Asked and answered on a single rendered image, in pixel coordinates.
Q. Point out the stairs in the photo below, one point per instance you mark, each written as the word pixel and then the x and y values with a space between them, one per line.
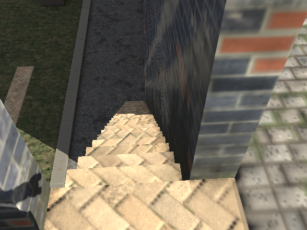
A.
pixel 130 149

